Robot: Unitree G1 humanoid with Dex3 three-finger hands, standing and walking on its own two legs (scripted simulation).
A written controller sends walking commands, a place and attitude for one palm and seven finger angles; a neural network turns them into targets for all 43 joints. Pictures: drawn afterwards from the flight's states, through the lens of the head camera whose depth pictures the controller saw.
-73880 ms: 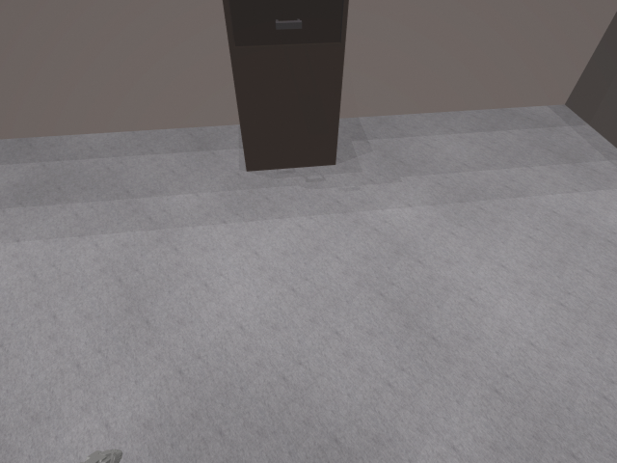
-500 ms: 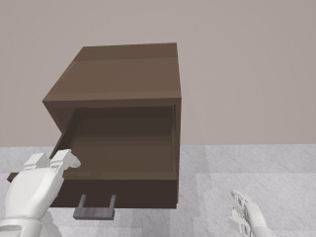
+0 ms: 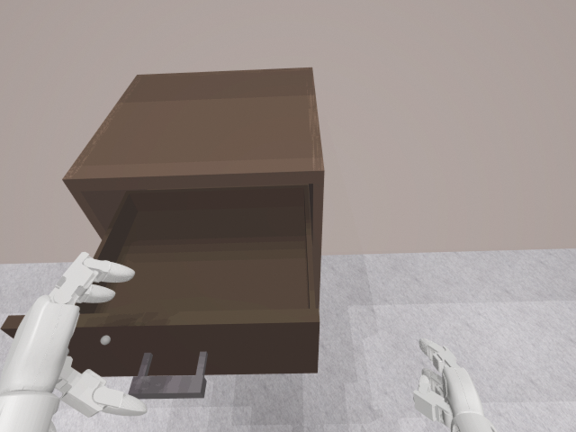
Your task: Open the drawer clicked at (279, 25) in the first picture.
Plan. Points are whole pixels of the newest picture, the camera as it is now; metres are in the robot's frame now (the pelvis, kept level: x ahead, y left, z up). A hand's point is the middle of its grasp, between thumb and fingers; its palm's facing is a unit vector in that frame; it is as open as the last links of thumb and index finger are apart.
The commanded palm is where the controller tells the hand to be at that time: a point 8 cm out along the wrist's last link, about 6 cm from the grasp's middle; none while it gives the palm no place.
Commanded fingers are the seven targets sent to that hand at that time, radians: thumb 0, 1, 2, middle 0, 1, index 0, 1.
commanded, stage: draw the hand back to the body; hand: left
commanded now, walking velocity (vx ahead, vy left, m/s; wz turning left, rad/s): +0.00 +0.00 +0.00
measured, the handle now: (171, 372) +0.20 +0.21 -0.04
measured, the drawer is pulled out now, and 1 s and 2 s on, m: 0.27 0.27 0.27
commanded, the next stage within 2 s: step back with the hand held close in 0.90 s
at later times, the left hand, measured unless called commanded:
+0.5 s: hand (110, 311) +0.19 +0.22 +0.16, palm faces +0.38 -0.83 -0.41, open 10.4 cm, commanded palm +0.14 +0.26 +0.18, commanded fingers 0.00 0.58 0.76 -0.22 -0.50 -0.22 -0.50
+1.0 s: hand (123, 315) +0.18 +0.20 +0.16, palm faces +0.40 -0.83 -0.39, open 7.5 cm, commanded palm +0.13 +0.24 +0.18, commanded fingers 0.00 0.90 0.90 -0.20 -0.30 -0.20 -0.30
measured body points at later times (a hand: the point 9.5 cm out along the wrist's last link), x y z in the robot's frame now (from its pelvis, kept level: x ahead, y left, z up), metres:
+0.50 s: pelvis +0.01 -0.02 +0.01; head +0.00 -0.04 +0.46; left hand +0.16 +0.26 +0.18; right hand +0.21 -0.24 -0.08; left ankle +0.00 +0.08 -0.73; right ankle -0.02 -0.11 -0.73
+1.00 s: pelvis +0.01 -0.04 +0.01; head -0.01 -0.07 +0.45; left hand +0.15 +0.24 +0.18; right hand +0.21 -0.25 -0.08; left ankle +0.00 +0.08 -0.73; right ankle -0.02 -0.11 -0.73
